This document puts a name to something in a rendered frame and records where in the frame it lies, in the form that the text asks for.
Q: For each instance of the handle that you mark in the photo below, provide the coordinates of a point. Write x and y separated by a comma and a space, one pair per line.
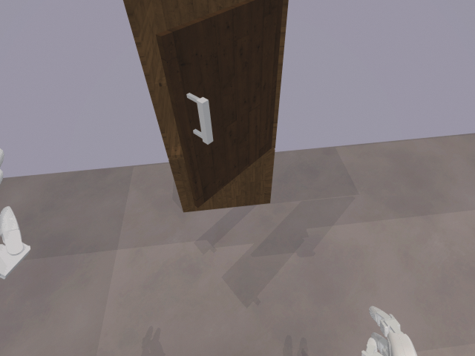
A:
205, 118

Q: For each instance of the cupboard door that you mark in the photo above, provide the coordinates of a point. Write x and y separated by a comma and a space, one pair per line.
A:
229, 57

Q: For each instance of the robot left hand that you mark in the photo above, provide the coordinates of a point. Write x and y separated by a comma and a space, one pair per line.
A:
14, 250

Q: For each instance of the robot right hand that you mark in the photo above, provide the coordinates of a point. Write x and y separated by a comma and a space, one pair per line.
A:
396, 344

